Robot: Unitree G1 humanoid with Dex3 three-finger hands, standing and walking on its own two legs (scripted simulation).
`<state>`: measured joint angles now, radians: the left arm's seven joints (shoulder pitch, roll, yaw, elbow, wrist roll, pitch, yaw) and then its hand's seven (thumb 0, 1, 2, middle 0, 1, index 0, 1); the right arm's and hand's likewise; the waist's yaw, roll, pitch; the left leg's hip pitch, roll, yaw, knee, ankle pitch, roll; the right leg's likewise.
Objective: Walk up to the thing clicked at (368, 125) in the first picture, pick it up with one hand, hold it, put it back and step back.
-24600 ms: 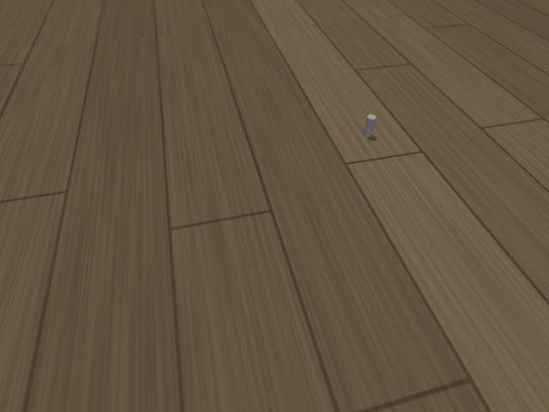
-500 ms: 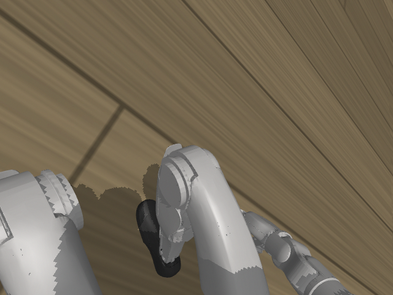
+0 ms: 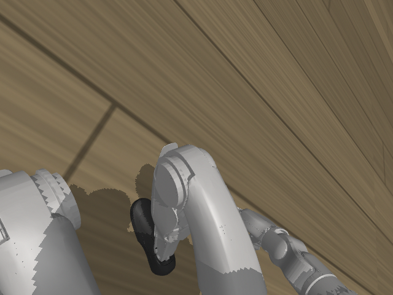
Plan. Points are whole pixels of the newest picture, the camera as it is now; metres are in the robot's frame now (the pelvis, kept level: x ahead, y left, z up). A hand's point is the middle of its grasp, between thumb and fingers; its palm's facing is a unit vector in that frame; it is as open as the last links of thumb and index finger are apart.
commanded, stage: open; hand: left
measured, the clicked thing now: out of the picture +0.42 +0.30 -0.22
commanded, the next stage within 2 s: withdraw in 0.48 s
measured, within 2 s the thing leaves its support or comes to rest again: neither
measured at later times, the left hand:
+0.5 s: hand out of the picture +0.43 +0.29 -0.19, palm faces +0.38 -0.92 +0.01, open 11.7 cm
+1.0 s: hand out of the picture +0.43 +0.35 -0.12, palm faces +0.40 -0.92 -0.04, open 16.4 cm
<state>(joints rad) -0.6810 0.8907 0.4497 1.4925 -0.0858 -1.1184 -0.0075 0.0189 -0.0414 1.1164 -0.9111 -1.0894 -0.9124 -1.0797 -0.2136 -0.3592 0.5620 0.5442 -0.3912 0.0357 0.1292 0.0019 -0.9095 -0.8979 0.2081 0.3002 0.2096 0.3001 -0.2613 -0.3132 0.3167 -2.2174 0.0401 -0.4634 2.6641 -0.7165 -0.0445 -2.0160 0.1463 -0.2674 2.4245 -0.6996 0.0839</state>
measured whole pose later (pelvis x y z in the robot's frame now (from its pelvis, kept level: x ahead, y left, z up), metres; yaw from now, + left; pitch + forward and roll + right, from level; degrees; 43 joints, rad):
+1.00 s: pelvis +0.00 +0.00 +0.01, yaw +1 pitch +14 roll -18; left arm -0.65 0.87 0.48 1.21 -0.10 -0.95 -0.07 -0.01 -0.41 0.12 -0.19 -0.12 -0.16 -0.12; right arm -0.12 -0.33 0.49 0.55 -0.32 0.09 0.12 0.00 -0.92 -0.90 0.21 0.30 0.21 0.30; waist -0.22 -0.25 0.24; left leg -2.23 0.05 -0.41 2.62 -0.70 -0.02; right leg -2.02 0.13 -0.24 2.40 -0.70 0.07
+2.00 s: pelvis +0.05 -0.02 +0.29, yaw +16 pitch +27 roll -4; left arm 0.01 0.38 0.20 0.38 0.00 0.10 0.11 -0.01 -0.55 0.04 -0.06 -0.05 -0.06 -0.05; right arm 0.10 -0.25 0.00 0.51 0.04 0.07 -0.09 0.01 -0.90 -0.90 0.21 0.30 0.21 0.30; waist -0.04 0.01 -0.16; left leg -1.50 0.07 -0.07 1.62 -0.60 -0.03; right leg -1.41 0.01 -0.05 1.59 -0.67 0.01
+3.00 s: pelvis +0.10 +0.00 +0.43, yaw +20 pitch +8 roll -2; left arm 0.47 0.21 -0.01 -0.02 -0.01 0.28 0.14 -0.01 -0.58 0.03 -0.05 -0.05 -0.05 -0.04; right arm 0.28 -0.21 0.03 0.49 0.01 -0.10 -0.19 0.02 -0.90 -0.90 0.21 0.30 0.21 0.30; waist -0.03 0.03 -0.12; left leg -0.66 0.06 -0.03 0.97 -0.46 -0.02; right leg -0.56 -0.01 -0.05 0.92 -0.50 0.02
